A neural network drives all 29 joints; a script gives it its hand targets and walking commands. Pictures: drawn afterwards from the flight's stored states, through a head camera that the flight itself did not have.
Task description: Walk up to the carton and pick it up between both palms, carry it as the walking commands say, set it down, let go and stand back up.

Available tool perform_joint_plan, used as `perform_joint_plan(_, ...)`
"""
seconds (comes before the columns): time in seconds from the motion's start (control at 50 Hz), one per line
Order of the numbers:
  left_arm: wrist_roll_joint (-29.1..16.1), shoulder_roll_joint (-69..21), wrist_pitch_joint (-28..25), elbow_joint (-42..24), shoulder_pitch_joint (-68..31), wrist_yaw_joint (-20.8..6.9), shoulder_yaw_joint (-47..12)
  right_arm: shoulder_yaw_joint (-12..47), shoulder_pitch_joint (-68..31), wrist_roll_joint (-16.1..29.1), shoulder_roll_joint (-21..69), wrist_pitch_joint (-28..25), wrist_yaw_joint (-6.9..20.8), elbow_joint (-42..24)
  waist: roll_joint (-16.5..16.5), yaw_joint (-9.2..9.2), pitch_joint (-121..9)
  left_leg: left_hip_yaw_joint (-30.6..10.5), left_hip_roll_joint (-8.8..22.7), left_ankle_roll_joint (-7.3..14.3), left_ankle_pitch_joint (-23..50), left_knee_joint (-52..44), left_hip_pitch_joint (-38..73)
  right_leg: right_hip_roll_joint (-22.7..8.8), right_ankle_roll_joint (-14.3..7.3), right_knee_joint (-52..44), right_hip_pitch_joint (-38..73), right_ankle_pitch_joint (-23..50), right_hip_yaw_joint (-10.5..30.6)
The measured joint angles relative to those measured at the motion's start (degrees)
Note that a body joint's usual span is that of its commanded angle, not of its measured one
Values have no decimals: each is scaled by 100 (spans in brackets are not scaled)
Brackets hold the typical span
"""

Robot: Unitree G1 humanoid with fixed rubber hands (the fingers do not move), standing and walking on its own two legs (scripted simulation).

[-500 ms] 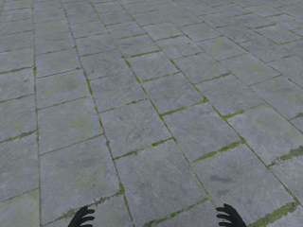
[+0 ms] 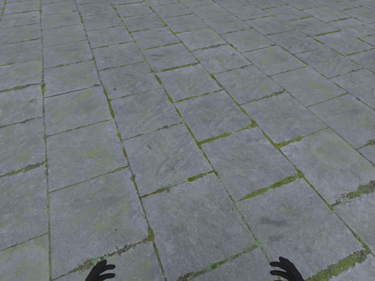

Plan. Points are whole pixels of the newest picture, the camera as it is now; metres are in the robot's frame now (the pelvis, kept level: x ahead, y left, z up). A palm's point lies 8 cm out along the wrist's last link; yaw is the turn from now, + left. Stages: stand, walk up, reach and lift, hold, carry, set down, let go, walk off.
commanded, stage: stand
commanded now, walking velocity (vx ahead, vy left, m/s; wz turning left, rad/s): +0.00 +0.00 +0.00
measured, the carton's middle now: out of the picture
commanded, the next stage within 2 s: walk up in 1.70 s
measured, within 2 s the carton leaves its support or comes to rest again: neither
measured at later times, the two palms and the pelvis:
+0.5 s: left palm out of the picture +0.11 +0.23 -0.10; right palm out of the picture +0.10 -0.23 -0.10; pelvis +0.00 +0.00 +0.00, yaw +0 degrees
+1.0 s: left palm out of the picture +0.07 +0.23 -0.11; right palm out of the picture +0.07 -0.23 -0.11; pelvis +0.00 +0.00 +0.01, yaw +0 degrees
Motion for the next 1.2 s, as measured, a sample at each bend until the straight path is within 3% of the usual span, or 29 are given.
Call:
perform_joint_plan(0.72,-17,-40,-23,442,122,70,120,-111,106,25,29,-22,-65,485,1,-1,56,2,1,4,145,-287,196,2,-6,-285,194,144,3)
perform_joint_plan(1.2,-54,-49,-51,1325,204,144,176,-165,201,60,32,-51,-139,1336,5,-1,150,3,0,6,355,-715,501,2,-4,-714,499,356,6)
